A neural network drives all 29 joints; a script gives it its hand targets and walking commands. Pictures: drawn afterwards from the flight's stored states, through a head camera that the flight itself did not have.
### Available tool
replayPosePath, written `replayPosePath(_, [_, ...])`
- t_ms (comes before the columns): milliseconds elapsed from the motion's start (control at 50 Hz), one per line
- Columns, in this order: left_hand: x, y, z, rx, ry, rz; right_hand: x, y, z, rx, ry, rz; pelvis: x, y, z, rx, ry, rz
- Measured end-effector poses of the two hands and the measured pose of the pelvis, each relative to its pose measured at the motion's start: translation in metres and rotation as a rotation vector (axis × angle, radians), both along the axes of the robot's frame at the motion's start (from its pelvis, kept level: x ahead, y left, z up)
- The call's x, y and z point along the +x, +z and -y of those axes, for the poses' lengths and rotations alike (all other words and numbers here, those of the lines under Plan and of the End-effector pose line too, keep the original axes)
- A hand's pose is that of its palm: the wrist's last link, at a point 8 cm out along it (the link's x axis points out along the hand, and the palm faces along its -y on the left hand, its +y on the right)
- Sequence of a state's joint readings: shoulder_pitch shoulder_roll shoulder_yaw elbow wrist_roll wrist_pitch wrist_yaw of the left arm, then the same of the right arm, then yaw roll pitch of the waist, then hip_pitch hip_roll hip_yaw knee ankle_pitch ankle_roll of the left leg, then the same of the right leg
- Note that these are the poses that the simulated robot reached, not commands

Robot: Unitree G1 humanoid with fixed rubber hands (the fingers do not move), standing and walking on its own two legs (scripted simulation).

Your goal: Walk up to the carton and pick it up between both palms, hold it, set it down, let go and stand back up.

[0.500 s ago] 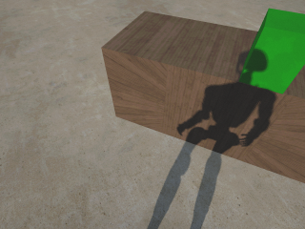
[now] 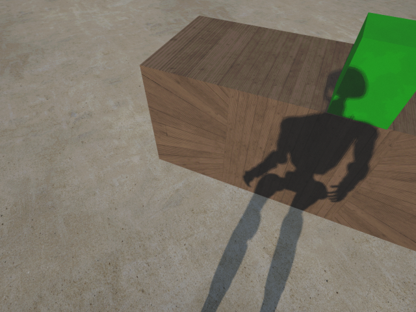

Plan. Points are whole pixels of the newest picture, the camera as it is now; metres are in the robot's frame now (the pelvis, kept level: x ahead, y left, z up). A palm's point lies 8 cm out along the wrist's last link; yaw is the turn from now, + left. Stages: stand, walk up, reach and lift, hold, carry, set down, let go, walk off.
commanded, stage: stand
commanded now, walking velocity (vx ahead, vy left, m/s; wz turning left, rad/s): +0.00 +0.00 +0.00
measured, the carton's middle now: (377, 71) +0.84 -0.57 +0.02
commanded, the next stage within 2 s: walk up in 1.78 s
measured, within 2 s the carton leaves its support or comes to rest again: neither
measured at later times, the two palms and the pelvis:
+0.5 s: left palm out of the picture +0.03 +0.25 -0.12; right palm out of the picture +0.05 -0.25 -0.12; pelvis +0.00 +0.00 +0.00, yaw +0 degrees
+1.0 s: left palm out of the picture +0.02 +0.25 -0.13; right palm out of the picture +0.04 -0.25 -0.13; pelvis +0.00 +0.00 +0.00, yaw +0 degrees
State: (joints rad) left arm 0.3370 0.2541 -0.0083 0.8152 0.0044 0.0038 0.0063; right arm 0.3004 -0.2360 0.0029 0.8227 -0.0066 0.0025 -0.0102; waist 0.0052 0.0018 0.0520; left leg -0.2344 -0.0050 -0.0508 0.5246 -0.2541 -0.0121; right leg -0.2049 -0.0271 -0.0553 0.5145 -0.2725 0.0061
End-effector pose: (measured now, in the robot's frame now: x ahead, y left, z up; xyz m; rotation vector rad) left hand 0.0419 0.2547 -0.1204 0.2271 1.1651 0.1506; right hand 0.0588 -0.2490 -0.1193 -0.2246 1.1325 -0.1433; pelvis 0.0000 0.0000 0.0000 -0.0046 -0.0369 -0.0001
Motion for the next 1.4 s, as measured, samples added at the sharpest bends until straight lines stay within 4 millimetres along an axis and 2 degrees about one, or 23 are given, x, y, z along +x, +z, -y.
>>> replayPosePath(1400, [-0.025, -0.007, 0.005, -0.010, 0.033, -0.113, -0.026, -0.008, -0.005, 0.005, -0.043, -0.116, 0.005, 0.004, -0.002, 0.002, -0.009, -0.001])
